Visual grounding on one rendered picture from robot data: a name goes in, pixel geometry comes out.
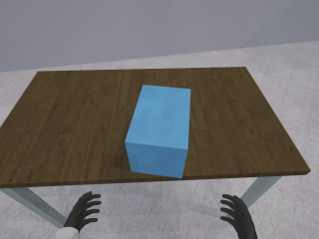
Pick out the carton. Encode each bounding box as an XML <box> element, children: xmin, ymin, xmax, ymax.
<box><xmin>125</xmin><ymin>85</ymin><xmax>191</xmax><ymax>178</ymax></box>

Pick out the robot left forearm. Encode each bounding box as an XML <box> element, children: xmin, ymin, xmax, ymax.
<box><xmin>53</xmin><ymin>227</ymin><xmax>80</xmax><ymax>239</ymax></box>

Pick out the robot left hand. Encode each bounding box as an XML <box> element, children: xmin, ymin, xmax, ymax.
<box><xmin>64</xmin><ymin>191</ymin><xmax>102</xmax><ymax>233</ymax></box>

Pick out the robot right hand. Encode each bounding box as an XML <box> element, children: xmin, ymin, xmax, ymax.
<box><xmin>220</xmin><ymin>194</ymin><xmax>258</xmax><ymax>239</ymax></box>

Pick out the table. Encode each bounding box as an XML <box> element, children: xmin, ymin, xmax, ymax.
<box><xmin>0</xmin><ymin>67</ymin><xmax>311</xmax><ymax>229</ymax></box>

